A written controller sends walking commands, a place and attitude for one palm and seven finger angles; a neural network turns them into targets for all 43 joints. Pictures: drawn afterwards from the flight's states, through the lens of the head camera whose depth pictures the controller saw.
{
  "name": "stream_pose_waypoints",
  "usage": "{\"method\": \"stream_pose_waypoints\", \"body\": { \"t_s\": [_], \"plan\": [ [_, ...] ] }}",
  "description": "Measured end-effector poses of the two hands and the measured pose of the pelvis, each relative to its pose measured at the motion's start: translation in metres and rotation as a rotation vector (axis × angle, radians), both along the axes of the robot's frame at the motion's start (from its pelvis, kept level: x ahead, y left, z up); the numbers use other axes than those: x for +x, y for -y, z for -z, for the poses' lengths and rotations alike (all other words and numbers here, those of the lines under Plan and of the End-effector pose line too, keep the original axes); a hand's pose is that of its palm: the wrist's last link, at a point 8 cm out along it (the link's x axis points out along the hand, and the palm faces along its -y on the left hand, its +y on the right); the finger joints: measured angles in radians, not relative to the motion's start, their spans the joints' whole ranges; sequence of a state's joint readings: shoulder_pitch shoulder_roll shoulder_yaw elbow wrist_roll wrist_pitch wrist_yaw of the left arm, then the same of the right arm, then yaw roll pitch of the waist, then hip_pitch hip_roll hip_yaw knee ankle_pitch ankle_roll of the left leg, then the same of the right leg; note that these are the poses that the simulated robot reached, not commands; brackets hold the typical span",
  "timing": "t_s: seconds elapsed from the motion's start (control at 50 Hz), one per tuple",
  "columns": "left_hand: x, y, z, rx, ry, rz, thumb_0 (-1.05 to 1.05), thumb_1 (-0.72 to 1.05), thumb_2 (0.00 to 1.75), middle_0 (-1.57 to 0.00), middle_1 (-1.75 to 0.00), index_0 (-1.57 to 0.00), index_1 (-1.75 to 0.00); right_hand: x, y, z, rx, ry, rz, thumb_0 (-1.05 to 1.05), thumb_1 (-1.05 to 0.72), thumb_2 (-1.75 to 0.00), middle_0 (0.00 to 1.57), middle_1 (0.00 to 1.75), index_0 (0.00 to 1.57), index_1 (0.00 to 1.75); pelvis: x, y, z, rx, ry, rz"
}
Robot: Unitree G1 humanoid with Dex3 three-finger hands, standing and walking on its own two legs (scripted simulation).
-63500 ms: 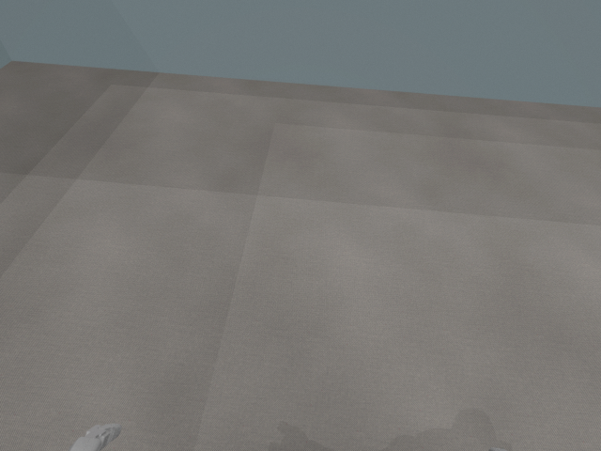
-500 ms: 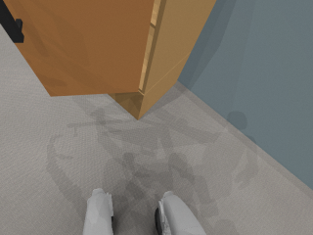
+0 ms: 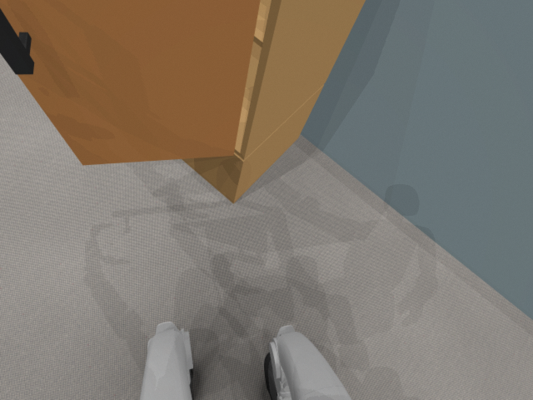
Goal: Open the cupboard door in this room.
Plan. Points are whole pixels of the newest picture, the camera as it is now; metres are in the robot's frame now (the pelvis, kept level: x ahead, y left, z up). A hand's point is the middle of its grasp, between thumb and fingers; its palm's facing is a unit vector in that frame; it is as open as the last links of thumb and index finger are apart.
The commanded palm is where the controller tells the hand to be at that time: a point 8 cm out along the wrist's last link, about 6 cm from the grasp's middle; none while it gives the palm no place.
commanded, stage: slide the fingers in behind the handle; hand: left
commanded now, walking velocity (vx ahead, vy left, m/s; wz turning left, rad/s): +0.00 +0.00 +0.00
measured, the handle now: out of the picture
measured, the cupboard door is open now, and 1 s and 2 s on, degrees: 50 50 50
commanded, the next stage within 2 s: close the thumb around the handle in 1.38 s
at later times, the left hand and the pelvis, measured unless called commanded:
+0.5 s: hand out of the picture +0.53 +0.30 +0.11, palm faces +0.09 -1.00 +0.00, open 14.0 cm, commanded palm +0.52 +0.33 +0.11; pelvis +0.01 +0.00 +0.01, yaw +1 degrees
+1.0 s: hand out of the picture +0.53 +0.27 +0.12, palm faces +0.10 -0.99 +0.00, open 14.0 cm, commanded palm +0.51 +0.30 +0.11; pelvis +0.01 -0.01 +0.01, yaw +1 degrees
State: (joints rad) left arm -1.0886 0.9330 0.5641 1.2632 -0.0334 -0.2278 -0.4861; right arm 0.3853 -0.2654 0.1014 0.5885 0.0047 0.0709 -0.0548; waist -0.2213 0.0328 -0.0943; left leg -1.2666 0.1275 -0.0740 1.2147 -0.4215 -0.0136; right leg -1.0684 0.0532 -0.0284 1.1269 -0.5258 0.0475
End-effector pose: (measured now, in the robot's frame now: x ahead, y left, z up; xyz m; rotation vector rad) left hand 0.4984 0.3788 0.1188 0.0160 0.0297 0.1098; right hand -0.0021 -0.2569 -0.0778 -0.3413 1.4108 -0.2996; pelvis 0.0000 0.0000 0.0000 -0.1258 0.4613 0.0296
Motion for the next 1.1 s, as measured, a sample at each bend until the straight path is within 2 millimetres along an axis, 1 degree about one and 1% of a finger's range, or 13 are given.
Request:
{"method": "stream_pose_waypoints", "body": {
  "t_s": [0.06,0.18,0.32,0.48,0.6,0.78,0.92,1.1],
  "plan": [
    [0.001,0.002,-0.001,-0.01,0.004,0.004,-0.01,-0.5,0.3,-0.3,-1.2,-0.3,-1.2,0.002,0.0,-0.002,0.001,0.004,0.001,0.0,-0.91,-0.9,0.2,0.3,0.21,0.3,0.002,0.0,-0.002,0.001,0.003,-0.001],
    [0.001,0.006,0.005,-0.014,-0.031,0.01,-0.01,-0.5,0.3,-0.3,-1.2,-0.3,-1.2,0.007,0.002,-0.006,-0.004,0.013,-0.003,0.0,-0.91,-0.9,0.2,0.3,0.21,0.3,0.005,-0.001,-0.005,0.003,0.007,-0.003],
    [0.002,0.011,0.003,-0.023,0.013,0.007,-0.01,-0.5,0.3,-0.3,-1.2,-0.3,-1.2,0.012,0.005,-0.008,-0.005,0.014,-0.008,0.0,-0.91,-0.9,0.2,0.3,0.21,0.3,0.007,0.0,-0.007,0.006,0.011,-0.004],
    [0.005,0.022,0.01,-0.02,-0.027,0.017,-0.01,-0.5,0.3,-0.3,-1.2,-0.3,-1.2,0.015,0.005,-0.007,-0.001,0.02,-0.015,0.0,-0.91,-0.9,0.2,0.3,0.21,0.3,0.008,0.0,-0.008,0.008,0.014,-0.01],
    [0.007,0.032,0.005,-0.016,0.01,0.017,-0.01,-0.5,0.3,-0.3,-1.2,-0.3,-1.2,0.013,0.005,-0.005,0.011,0.02,-0.005,0.0,-0.91,-0.9,0.2,0.3,0.21,0.3,0.008,0.002,-0.008,0.012,0.017,-0.007],
    [0.007,0.049,0.005,-0.027,-0.019,0.02,-0.01,-0.5,0.3,-0.3,-1.2,-0.3,-1.2,0.009,0.004,-0.004,0.034,0.023,0.006,0.0,-0.91,-0.9,0.2,0.3,0.21,0.3,0.009,0.005,-0.011,0.022,0.03,-0.007],
    [0.007,0.053,0.003,-0.016,0.003,0.001,-0.01,-0.5,0.3,-0.3,-1.2,-0.3,-1.2,0.006,0.009,-0.005,0.029,0.031,0.014,0.0,-0.91,-0.9,0.2,0.3,0.21,0.3,0.008,0.008,-0.011,0.025,0.034,-0.002],
    [0.0,0.056,0.001,-0.028,0.003,0.012,-0.01,-0.5,0.3,-0.29,-1.19,-0.3,-1.2,0.005,0.013,-0.006,0.026,0.031,0.015,0.0,-0.91,-0.9,0.2,0.3,0.21,0.3,0.008,0.009,-0.013,0.028,0.047,-0.004]
  ]
}}
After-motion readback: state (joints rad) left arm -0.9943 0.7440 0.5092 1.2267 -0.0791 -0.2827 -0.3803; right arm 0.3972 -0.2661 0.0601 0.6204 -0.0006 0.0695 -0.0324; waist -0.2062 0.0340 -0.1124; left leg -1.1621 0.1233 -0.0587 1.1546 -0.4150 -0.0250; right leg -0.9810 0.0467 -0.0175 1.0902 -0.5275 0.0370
